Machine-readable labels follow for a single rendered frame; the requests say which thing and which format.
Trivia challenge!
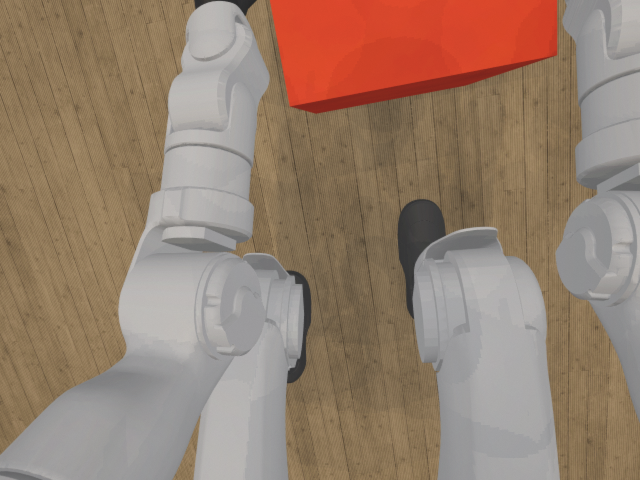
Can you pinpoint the left robot forearm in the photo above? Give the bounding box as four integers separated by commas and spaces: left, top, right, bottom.
118, 1, 270, 322

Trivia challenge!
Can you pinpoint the robot left foot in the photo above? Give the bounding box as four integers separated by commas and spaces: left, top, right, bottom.
287, 270, 311, 383

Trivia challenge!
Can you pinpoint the right robot thigh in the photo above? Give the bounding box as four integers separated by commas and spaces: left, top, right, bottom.
412, 247, 560, 480

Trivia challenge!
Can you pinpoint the carton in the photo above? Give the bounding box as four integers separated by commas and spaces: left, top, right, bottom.
270, 0, 557, 114

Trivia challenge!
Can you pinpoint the right robot upper arm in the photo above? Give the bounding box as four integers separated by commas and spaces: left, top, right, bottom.
556, 191, 640, 422

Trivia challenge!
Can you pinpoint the left robot upper arm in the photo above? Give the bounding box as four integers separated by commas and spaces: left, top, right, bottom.
0, 252, 266, 480

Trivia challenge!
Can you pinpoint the right robot forearm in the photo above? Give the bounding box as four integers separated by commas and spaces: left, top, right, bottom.
562, 0, 640, 194

